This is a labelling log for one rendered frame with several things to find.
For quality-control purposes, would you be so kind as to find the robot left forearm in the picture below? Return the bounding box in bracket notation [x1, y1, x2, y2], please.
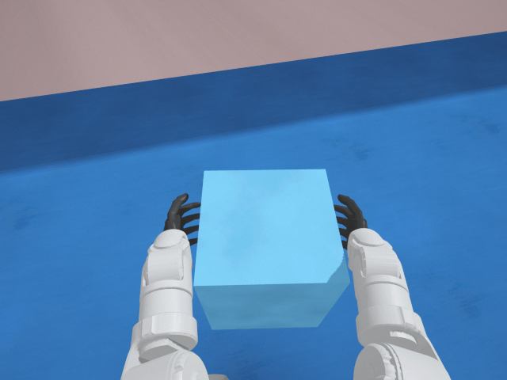
[120, 229, 198, 380]

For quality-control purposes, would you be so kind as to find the carton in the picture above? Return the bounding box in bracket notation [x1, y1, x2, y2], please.
[193, 169, 350, 330]

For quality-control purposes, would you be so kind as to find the right robot upper arm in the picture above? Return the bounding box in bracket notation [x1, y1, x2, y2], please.
[353, 342, 451, 380]

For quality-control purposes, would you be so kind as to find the right robot hand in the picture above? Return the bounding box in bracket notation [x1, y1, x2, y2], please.
[334, 194, 368, 250]

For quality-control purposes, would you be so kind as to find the robot right forearm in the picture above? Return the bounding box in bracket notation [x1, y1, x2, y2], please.
[347, 228, 443, 365]

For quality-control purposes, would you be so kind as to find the left robot upper arm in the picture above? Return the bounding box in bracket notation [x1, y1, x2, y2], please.
[121, 350, 209, 380]

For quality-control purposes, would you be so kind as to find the left robot hand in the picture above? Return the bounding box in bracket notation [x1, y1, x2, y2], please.
[163, 193, 201, 246]

